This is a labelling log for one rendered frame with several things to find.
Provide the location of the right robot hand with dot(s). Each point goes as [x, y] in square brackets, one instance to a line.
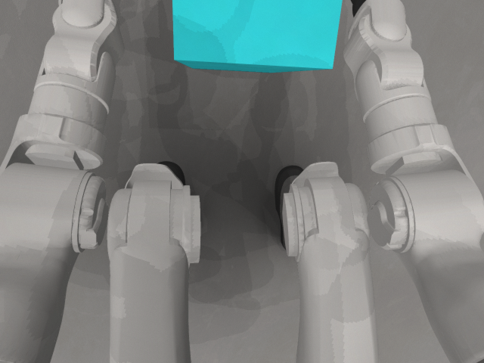
[356, 4]

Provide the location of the right robot forearm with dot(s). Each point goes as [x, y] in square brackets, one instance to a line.
[395, 102]

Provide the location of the robot left upper arm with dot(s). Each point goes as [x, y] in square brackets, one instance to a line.
[48, 215]

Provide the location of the carton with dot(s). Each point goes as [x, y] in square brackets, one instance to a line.
[265, 36]

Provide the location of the left robot forearm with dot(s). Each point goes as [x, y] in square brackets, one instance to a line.
[72, 95]

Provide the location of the right robot foot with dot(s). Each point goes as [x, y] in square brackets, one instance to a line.
[282, 185]

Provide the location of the robot right upper arm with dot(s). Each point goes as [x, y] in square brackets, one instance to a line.
[434, 222]

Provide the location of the left robot thigh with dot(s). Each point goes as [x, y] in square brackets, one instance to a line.
[149, 276]

